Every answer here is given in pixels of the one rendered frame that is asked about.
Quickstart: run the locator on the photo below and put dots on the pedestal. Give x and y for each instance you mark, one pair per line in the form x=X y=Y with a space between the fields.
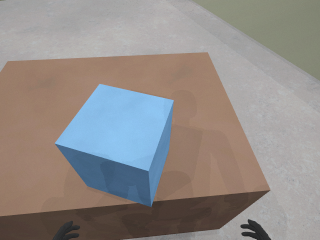
x=210 y=175

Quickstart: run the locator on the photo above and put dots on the left robot hand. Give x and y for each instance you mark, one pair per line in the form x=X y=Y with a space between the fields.
x=67 y=227

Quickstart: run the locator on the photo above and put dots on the carton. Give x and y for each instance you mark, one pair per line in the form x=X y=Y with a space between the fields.
x=118 y=142

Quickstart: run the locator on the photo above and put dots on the right robot hand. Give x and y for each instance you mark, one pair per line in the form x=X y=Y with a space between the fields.
x=259 y=234

